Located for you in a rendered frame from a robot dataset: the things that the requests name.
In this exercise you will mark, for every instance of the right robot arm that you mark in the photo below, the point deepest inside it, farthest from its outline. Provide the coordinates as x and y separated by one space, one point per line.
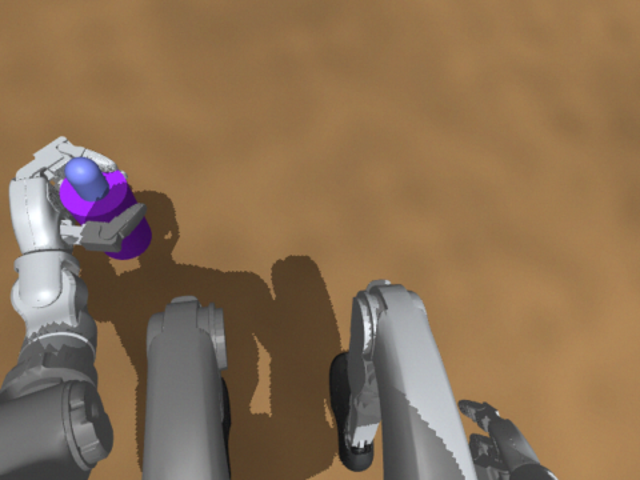
532 472

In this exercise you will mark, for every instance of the bottle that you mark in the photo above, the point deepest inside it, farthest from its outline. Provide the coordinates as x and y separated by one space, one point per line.
91 195

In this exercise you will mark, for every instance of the right robot hand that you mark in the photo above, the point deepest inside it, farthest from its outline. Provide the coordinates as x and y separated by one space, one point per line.
496 457

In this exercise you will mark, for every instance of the right robot foot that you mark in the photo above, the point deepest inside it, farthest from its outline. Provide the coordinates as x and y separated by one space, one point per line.
353 458

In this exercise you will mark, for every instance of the left robot hand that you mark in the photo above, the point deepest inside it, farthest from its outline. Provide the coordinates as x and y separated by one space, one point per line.
40 220

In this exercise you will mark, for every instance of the left robot arm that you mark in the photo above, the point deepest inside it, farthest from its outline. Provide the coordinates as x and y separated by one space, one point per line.
52 421

